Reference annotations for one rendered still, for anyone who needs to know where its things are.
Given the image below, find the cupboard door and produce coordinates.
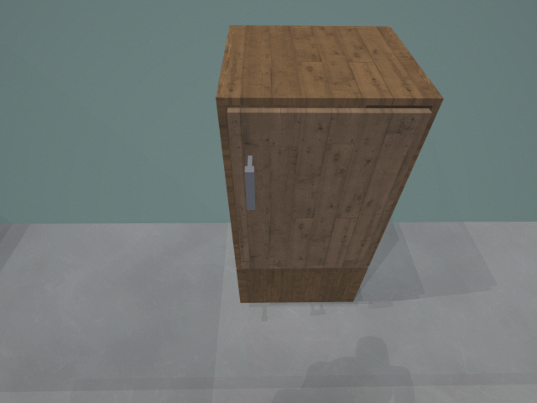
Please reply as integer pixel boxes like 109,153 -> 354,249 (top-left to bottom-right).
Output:
227,107 -> 432,269

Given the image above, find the handle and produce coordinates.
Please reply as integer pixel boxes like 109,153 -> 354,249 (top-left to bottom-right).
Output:
245,155 -> 255,210

